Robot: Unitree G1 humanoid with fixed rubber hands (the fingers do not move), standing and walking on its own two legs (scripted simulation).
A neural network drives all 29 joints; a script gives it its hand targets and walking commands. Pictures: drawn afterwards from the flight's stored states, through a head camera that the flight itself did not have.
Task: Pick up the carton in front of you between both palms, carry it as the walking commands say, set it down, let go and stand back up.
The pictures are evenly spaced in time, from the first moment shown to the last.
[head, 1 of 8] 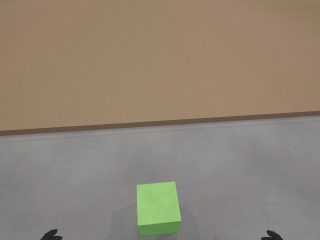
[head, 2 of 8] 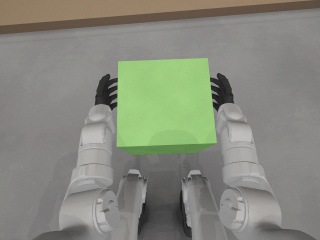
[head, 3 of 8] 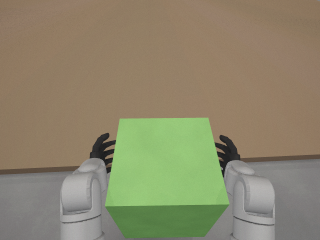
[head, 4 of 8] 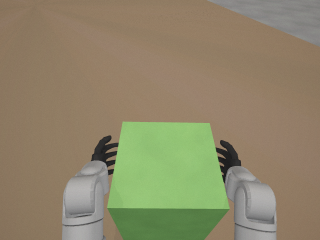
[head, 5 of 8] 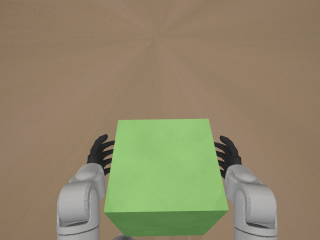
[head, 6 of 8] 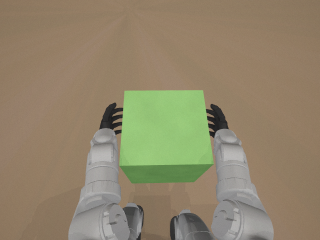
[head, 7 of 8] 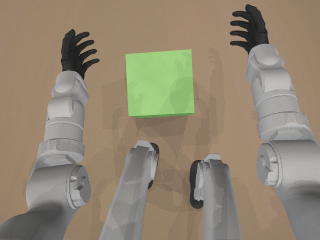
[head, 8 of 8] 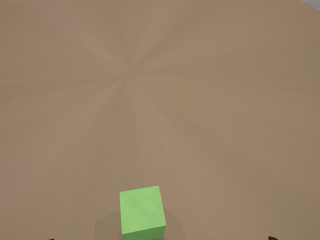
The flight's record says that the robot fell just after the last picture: no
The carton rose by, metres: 0.80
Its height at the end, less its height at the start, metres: +0.06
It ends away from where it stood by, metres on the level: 5.95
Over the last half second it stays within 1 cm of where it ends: yes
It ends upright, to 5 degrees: yes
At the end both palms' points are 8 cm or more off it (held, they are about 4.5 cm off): yes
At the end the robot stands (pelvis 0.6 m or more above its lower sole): yes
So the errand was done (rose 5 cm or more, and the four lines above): yes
